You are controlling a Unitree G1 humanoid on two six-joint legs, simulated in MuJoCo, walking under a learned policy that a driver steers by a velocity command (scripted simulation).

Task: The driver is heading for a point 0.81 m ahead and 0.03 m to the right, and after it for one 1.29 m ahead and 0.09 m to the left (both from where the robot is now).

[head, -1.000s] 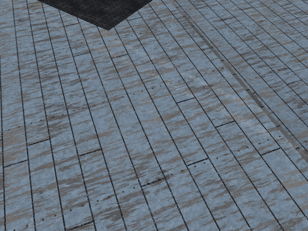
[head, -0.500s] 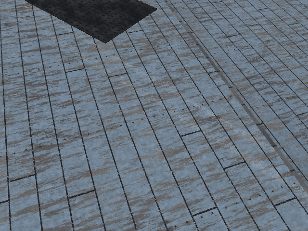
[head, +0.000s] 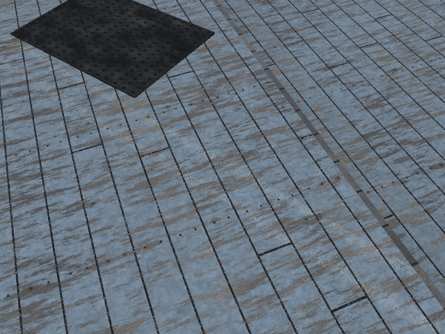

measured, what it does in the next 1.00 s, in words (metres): walks ahead: left foot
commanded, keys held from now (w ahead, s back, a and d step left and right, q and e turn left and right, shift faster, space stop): w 0.78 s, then w+e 0.22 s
